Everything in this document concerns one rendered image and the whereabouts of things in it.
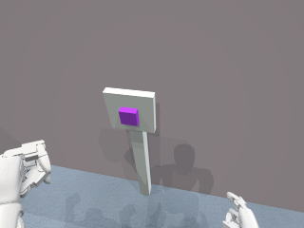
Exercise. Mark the left robot forearm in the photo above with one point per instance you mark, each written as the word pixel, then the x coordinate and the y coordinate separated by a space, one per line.
pixel 11 215

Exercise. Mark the panel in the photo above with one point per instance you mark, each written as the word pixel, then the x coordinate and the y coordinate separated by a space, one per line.
pixel 145 102

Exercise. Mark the right robot hand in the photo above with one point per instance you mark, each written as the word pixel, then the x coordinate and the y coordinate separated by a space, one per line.
pixel 243 217

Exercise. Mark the left robot hand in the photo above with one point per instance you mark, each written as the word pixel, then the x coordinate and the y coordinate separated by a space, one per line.
pixel 31 157

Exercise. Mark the button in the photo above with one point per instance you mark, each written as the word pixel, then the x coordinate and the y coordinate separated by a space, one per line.
pixel 129 116

